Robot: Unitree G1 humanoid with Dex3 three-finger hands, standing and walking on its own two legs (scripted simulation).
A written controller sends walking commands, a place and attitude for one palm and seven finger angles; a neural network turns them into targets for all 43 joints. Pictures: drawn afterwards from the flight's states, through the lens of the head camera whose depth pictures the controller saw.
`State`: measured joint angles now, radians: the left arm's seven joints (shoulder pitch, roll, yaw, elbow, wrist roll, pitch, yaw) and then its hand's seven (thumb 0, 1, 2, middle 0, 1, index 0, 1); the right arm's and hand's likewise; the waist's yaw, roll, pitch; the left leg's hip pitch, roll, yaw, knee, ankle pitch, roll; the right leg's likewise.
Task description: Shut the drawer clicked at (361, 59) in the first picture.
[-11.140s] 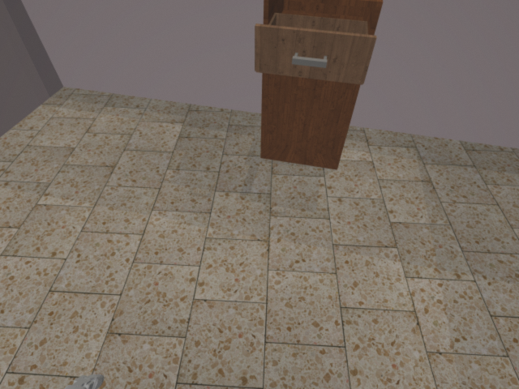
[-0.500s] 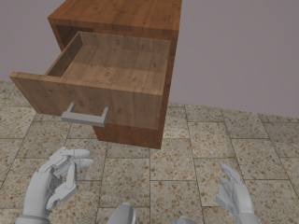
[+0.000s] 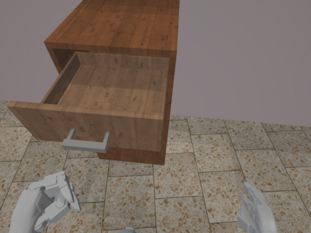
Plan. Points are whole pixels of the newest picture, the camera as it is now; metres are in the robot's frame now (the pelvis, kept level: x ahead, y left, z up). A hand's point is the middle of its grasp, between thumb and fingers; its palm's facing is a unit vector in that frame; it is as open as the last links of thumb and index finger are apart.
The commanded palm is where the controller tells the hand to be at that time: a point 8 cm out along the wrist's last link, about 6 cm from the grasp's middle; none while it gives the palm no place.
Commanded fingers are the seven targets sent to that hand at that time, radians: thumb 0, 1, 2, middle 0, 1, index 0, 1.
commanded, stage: raise the hand and make a fist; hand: left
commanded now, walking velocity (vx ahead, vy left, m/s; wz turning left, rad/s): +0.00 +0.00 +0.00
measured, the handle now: (87, 139) +0.34 +0.22 +0.03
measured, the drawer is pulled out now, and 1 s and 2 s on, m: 0.27 0.27 0.27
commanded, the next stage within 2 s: bring the fist close to the handle in 0.80 s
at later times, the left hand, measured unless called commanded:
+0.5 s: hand (63, 196) +0.17 +0.18 +0.12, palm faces +0.00 -1.00 -0.07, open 3.3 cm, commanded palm +0.13 +0.24 +0.13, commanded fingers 0.00 0.90 0.90 -1.40 -1.60 -1.40 -1.60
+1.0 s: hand (66, 194) +0.17 +0.18 +0.12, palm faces +0.03 -1.00 -0.08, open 3.3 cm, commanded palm +0.14 +0.24 +0.12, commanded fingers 0.00 0.90 0.90 -1.40 -1.60 -1.40 -1.60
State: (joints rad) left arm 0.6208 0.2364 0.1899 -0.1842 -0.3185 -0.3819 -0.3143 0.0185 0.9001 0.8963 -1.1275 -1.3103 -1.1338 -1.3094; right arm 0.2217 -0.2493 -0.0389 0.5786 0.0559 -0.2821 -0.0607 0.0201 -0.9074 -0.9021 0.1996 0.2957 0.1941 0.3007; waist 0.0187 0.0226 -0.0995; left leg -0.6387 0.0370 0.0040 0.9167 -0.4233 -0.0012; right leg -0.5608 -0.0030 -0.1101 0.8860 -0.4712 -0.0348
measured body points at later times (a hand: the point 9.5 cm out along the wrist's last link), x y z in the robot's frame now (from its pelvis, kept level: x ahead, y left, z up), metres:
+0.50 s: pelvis +0.00 +0.02 +0.01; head +0.00 +0.01 +0.46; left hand +0.16 +0.24 +0.13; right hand +0.20 -0.19 -0.04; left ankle +0.02 +0.12 -0.69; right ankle -0.01 -0.10 -0.69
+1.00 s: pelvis +0.01 -0.01 +0.02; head +0.00 -0.02 +0.47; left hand +0.17 +0.24 +0.12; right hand +0.20 -0.23 -0.04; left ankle +0.02 +0.12 -0.69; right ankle -0.01 -0.10 -0.69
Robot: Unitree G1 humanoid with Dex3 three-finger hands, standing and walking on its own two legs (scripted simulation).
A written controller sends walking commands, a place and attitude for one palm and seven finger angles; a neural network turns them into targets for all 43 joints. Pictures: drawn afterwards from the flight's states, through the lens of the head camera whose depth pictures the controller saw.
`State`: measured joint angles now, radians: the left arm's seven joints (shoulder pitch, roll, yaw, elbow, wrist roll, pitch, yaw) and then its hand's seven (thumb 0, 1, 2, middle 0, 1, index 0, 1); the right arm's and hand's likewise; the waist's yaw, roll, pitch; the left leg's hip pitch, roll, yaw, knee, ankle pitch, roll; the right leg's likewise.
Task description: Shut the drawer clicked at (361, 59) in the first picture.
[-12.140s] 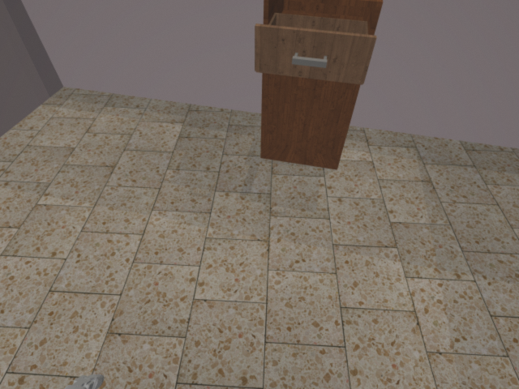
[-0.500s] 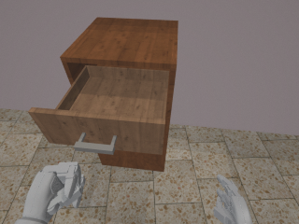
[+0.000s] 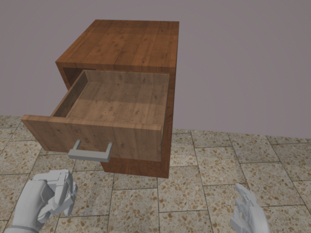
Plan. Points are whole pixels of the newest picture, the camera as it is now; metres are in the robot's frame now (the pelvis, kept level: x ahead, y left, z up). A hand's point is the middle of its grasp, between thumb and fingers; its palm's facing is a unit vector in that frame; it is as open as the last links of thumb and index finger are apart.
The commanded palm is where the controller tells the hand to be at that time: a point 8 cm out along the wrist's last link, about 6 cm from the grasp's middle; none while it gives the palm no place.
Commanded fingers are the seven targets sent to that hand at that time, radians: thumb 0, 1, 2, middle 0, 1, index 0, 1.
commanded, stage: bring the fist close to the handle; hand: left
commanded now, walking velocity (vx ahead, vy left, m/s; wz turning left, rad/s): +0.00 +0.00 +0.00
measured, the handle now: (91, 149) +0.34 +0.23 +0.01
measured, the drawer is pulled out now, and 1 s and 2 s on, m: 0.27 0.27 0.24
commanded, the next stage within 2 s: push the drawer shut in 1.30 s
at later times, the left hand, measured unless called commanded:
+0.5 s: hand (81, 191) +0.20 +0.20 +0.05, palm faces -0.02 -1.00 -0.04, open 3.3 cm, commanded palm +0.18 +0.25 +0.05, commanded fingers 0.00 0.90 0.90 -1.40 -1.60 -1.40 -1.60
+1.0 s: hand (93, 182) +0.24 +0.19 +0.00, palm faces -0.04 -1.00 -0.03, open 3.3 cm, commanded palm +0.22 +0.25 +0.02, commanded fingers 0.00 0.90 0.90 -1.40 -1.60 -1.40 -1.60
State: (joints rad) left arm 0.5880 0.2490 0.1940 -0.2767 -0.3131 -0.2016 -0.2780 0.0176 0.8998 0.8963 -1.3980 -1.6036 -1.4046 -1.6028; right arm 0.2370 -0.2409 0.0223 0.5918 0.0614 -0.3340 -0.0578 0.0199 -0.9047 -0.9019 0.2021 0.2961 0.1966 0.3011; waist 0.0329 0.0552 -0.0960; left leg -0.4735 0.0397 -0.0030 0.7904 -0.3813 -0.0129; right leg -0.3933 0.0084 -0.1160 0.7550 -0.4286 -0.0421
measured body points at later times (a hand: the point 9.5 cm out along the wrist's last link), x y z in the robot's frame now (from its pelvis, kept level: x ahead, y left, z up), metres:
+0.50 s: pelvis +0.00 +0.01 -0.01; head +0.03 +0.01 +0.44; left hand +0.20 +0.25 +0.05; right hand +0.17 -0.23 -0.09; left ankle +0.02 +0.13 -0.71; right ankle -0.02 -0.09 -0.71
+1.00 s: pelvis -0.01 +0.02 -0.04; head +0.05 +0.02 +0.40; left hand +0.24 +0.25 +0.01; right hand +0.15 -0.22 -0.13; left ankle +0.02 +0.13 -0.71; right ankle -0.02 -0.09 -0.71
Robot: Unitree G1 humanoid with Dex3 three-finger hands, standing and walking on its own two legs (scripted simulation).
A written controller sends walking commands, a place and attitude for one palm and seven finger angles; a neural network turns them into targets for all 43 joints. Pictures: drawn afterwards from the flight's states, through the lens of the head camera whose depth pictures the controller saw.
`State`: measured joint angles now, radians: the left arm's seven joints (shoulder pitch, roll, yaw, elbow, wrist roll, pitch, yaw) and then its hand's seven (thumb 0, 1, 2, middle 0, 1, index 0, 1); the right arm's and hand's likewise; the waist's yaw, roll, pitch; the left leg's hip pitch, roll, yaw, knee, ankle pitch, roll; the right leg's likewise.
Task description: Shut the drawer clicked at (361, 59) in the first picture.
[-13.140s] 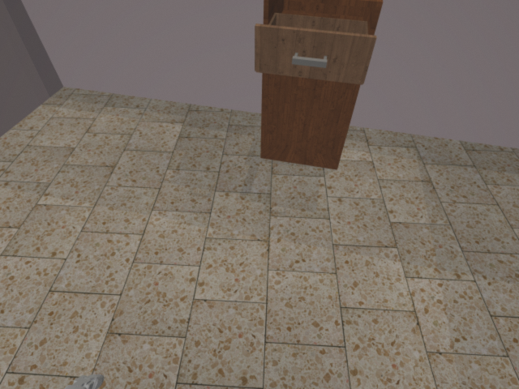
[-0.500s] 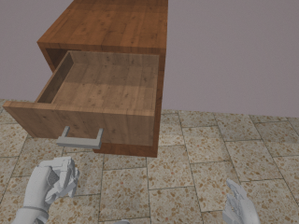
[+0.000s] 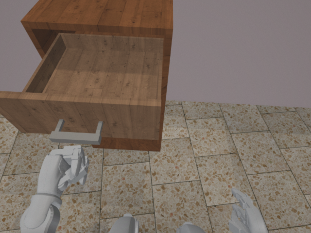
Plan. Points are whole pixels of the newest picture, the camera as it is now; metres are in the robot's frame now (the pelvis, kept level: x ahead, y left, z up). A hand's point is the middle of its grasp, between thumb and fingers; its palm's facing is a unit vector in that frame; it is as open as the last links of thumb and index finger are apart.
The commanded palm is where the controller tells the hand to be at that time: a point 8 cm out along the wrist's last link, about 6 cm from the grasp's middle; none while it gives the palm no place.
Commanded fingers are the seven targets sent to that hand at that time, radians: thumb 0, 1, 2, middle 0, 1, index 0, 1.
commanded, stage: bring the fist close to the handle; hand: left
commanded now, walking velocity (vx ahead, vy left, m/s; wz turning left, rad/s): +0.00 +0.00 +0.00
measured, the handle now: (78, 131) +0.35 +0.21 +0.06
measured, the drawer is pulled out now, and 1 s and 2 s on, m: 0.27 0.24 0.11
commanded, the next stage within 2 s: push the drawer shut in 0.30 s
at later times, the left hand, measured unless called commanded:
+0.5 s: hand (87, 168) +0.25 +0.17 +0.05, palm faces +0.00 -1.00 -0.05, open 3.3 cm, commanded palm +0.24 +0.23 +0.06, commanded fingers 0.00 0.90 0.90 -1.40 -1.60 -1.40 -1.60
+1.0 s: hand (91, 147) +0.31 +0.17 +0.05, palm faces -0.02 -1.00 -0.05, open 3.1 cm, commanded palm +0.30 +0.23 +0.06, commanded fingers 0.00 0.90 0.90 -1.40 -1.60 -1.40 -1.60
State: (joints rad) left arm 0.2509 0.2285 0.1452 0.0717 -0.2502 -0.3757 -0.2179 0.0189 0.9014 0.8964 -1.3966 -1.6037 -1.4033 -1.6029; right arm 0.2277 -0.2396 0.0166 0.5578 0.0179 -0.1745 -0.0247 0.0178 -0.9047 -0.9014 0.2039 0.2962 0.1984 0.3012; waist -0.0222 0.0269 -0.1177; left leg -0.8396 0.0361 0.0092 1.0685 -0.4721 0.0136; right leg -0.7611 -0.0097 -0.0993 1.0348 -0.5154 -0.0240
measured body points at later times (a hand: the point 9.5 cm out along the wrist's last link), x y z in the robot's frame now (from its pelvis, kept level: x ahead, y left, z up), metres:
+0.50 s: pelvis +0.01 -0.01 +0.00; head +0.07 -0.01 +0.45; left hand +0.25 +0.22 +0.06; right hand +0.18 -0.25 -0.08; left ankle +0.03 +0.11 -0.67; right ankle +0.00 -0.11 -0.67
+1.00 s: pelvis +0.00 -0.01 +0.00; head +0.06 -0.01 +0.45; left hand +0.30 +0.23 +0.05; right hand +0.15 -0.26 -0.10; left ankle +0.03 +0.11 -0.67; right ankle +0.00 -0.11 -0.67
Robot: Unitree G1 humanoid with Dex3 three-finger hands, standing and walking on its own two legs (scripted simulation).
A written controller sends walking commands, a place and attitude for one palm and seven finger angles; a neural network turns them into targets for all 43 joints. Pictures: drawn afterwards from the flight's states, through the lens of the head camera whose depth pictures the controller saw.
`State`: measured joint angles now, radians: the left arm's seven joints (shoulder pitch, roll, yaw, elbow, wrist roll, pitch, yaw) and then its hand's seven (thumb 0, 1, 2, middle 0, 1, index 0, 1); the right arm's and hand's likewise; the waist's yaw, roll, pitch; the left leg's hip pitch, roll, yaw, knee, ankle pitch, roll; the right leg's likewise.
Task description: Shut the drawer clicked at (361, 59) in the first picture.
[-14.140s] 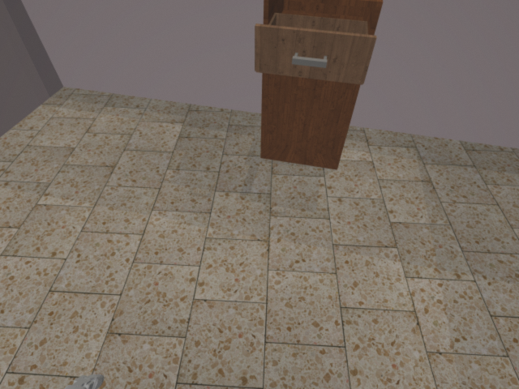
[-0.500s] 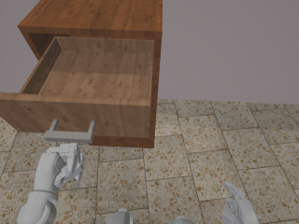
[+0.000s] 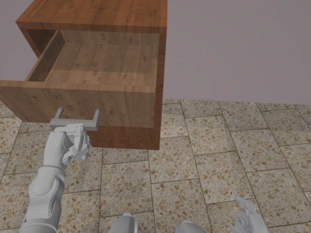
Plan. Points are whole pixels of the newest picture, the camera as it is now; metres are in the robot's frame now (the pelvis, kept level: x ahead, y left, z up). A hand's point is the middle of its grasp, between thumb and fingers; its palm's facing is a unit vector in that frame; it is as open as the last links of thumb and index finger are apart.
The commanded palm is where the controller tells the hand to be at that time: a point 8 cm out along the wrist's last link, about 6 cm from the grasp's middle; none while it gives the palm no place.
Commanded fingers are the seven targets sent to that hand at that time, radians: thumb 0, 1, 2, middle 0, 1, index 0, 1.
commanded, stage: push the drawer shut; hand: left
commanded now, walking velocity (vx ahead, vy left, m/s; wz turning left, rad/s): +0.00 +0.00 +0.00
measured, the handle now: (76, 118) +0.39 +0.22 +0.06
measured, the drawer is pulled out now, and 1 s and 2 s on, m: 0.24 0.11 0.00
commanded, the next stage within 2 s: none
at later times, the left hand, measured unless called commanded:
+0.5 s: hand (92, 124) +0.37 +0.18 +0.05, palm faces -0.01 -1.00 -0.04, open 3.3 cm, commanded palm +0.36 +0.23 +0.06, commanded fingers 0.00 0.90 0.90 -1.40 -1.60 -1.40 -1.60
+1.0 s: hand (97, 103) +0.44 +0.18 +0.05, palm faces -0.01 -1.00 -0.03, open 3.3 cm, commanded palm +0.43 +0.23 +0.06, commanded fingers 0.00 0.90 0.90 -1.40 -1.60 -1.40 -1.60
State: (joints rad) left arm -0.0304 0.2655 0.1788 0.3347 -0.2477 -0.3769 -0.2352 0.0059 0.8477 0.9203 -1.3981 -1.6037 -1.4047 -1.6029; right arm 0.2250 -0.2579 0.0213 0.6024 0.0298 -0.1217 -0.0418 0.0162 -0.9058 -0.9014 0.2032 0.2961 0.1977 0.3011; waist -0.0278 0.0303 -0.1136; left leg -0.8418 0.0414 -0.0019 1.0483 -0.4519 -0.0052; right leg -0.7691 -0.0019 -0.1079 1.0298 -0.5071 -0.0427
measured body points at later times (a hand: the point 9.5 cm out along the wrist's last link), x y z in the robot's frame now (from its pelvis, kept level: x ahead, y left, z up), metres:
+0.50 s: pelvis +0.00 +0.01 +0.00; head +0.08 +0.01 +0.45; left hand +0.37 +0.24 +0.05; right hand +0.11 -0.25 -0.11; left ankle +0.03 +0.12 -0.67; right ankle +0.00 -0.09 -0.67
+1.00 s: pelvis +0.00 +0.01 +0.00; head +0.10 +0.02 +0.44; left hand +0.44 +0.24 +0.06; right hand +0.06 -0.25 -0.12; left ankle +0.03 +0.12 -0.67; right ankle +0.00 -0.09 -0.67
